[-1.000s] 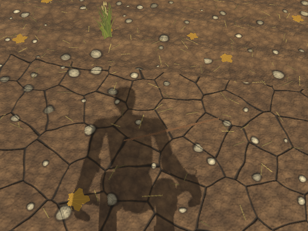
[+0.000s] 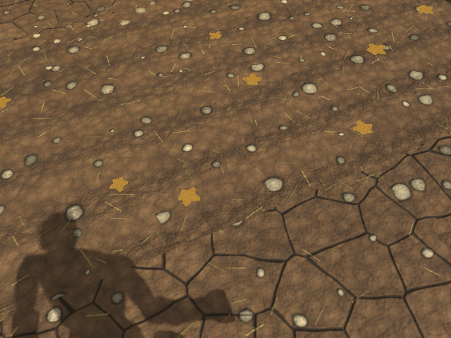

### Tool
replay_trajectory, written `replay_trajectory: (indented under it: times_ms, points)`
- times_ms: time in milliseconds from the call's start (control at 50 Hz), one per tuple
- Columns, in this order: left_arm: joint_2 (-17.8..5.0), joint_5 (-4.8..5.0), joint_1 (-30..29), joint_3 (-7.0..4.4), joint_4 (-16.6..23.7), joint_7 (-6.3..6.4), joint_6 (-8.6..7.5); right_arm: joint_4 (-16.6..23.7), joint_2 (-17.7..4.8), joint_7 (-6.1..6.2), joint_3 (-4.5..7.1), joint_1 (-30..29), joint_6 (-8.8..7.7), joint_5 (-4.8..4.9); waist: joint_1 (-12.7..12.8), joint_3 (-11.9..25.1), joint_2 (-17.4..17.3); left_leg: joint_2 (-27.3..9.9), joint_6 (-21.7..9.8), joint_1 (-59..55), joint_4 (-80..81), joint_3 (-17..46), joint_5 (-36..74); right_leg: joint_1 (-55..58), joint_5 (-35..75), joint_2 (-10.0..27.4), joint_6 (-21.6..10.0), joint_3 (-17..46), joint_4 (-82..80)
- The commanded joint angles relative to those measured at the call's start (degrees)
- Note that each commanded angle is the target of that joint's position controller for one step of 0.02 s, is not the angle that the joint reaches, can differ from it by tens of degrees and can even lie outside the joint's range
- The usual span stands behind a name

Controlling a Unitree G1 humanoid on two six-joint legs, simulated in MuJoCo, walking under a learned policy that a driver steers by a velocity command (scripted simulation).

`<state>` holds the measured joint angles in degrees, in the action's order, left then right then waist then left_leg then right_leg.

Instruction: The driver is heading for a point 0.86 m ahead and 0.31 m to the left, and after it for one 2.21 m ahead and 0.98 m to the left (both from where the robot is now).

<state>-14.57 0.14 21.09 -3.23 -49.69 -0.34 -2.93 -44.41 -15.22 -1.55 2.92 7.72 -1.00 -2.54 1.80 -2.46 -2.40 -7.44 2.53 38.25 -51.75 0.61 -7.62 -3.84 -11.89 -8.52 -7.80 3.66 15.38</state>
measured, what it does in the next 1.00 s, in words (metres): walks ahead, turning left: left foot, then right foot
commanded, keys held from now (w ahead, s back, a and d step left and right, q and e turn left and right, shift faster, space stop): w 0.12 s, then w+q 0.88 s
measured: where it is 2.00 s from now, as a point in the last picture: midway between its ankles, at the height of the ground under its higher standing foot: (153, 192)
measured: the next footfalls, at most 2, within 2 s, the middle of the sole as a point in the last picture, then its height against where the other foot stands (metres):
left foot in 0.24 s outside the picture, level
right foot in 0.74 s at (270, 293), level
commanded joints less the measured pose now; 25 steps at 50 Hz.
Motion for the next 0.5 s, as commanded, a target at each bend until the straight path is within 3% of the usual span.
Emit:
replay_trajectory:
  times_ms: [20, 100, 140, 180, 200, 220, 240, 260, 280, 300, 320, 340, 380, 420, 500]
  points:
    - [-7.4, 0.02, 3.6, -1.29, 1.6, 0.38, -1.2, 4.1, -3.1, -0.34, 0.36, -4.4, -0.6, 0.27, 0.9, -0.3, 5.4, 1.6, -0.6, 1.7, 6.5, -1.9, 7.0, 2.1, 26.9, 15.0, -4.4, 9.2, -4.3]
    - [-7.6, -0.61, 7.1, -0.83, -0.1, 0.98, -1.31, 6.6, -2.9, -0.8, -0.31, -11.1, -1.28, 0.74, 3.2, -1.7, 5.2, 3.9, -2.6, 1.2, 14.3, -3.3, 8.9, 7.3, 30.9, 16.5, -3.8, 9.3, -3.4]
    - [-8.5, -1.03, 7.0, -0.86, -0.7, 1.34, -1.26, 7.2, -3.4, -0.88, -0.36, -11.4, -1.64, 0.91, 2.4, -2.4, 5.7, 4.9, -4.4, -0.7, 17.7, -3.6, 6.8, 9.7, 33.9, 17.9, -3.5, 9.0, -2.9]
    - [-9.4, -1.45, 4.7, -0.87, -0.8, 1.66, -1.52, 5.7, -4.5, -0.46, 0.03, -6.4, -1.98, 1.18, -0.3, -1.0, 6.4, 7.5, -6.9, -9.2, 20.4, -4.9, 2.5, 10.0, 46.2, 18.1, -1.7, 6.3, 0.8]
    - [-9.9, -1.82, 4.3, -0.95, -1.1, 1.72, -1.61, 4.0, -5.5, 0.11, 0.55, -1.4, -2.09, 1.37, -2.5, 1.7, 7.0, 9.6, -8.1, -15.2, 20.7, -5.5, -0.3, 10.7, 54.7, 17.8, -1.0, 5.1, 6.3]
    - [-10.3, -2.11, 3.5, -1.03, -1.3, 1.6, -1.45, 1.3, -6.4, 0.78, 1.13, 7.0, -2.37, 1.42, -6.3, 5.9, 5.9, 11.3, -9.5, -24.0, 23.5, -6.3, -0.3, 10.1, 58.1, 16.4, -0.1, 2.9, 16.6]
    - [-9.6, -1.94, 3.0, -0.7, -0.7, 1.54, -1.64, -1.1, -8.2, 1.5, 1.81, 16.0, -2.73, 0.73, -10.2, 11.0, 4.1, 6.5, -11.9, -37.4, 24.2, -0.8, -0.2, 2.1, 47.8, 14.6, 0.6, 1.2, 29.8]
    - [-5.0, -0.18, 8.4, 0.24, 1.0, 0.97, -1.93, -1.6, -15.3, 1.86, 3.66, 22.1, -2.75, -0.43, -8.6, 18.7, -7.9, -9.6, -20.4, -53.8, 25.0, 25.8, -2.6, -16.0, 18.9, 6.0, 3.8, -3.2, 53.6]
    - [-6.8, -1.52, 8.1, -0.11, 0.9, 0.68, -2.2, -2.5, -12.9, 0.84, 3.32, 18.7, -1.88, 1.75, -6.1, 18.6, -9.7, -13.6, -23.8, -54.5, 34.4, 44.2, 0.0, -27.5, -15.5, 1.0, 3.9, -1.2, 62.0]
    - [-7.4, -2.64, 3.6, -0.11, 2.1, 0.53, -2.18, -1.2, -10.4, 0.35, 2.79, 12.0, -1.7, 2.81, -3.7, 9.1, -3.4, -11.8, -23.0, -46.2, 35.4, 37.5, -7.1, -31.9, -11.2, 5.8, 3.5, 1.8, 63.2]
    - [-7.5, -2.73, -0.8, 0.14, 3.0, 0.17, -2.51, -0.5, -7.2, 0.07, 2.04, 8.5, -1.68, 2.67, -3.4, 4.5, 1.4, -9.7, -21.7, -38.9, 36.9, 30.7, -6.6, -32.0, -7.3, 8.3, 3.7, 1.3, 59.9]
    - [-6.7, -2.64, -2.6, 0.3, 3.8, -0.14, -2.41, -0.8, -5.9, 0.16, 1.57, 7.7, -1.78, 2.21, -2.3, 1.3, 2.5, -6.9, -20.1, -33.3, 38.5, 26.1, -3.1, -30.7, -6.3, 10.1, 4.0, 1.0, 56.1]
    - [-5.5, -3.19, -1.9, 0.78, 4.4, -0.39, -0.93, -2.1, -5.7, 0.45, 1.31, 8.3, -2.38, 2.29, 0.0, 0.6, 0.9, -2.9, -18.3, -27.4, 40.0, 20.3, 3.8, -26.7, -5.8, 11.6, 5.8, 0.3, 50.7]
    - [-4.8, -3.18, -2.3, 1.2, 5.1, -0.47, -0.02, -2.7, -7.2, 0.48, 1.79, 10.1, -2.97, 2.54, 0.2, 1.6, -0.1, -1.3, -18.8, -25.6, 40.7, 17.3, 8.1, -26.1, -5.0, 11.9, 7.5, -1.2, 46.7]
    - [-4.2, -2.79, -12.8, 1.84, 8.9, -0.58, 0.31, -3.3, -8.3, 0.69, 2.37, 13.6, -2.67, 2.8, -2.4, -0.7, -0.5, 1.1, -17.7, -24.5, 42.7, 15.6, 6.0, -29.7, 3.7, 12.8, 10.5, -2.8, 33.8]
Keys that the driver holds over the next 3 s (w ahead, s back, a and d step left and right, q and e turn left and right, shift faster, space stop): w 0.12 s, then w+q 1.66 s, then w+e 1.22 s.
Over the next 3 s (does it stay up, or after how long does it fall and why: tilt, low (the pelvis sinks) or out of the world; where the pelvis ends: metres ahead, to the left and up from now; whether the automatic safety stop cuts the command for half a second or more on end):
stays up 1.38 0.66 0.00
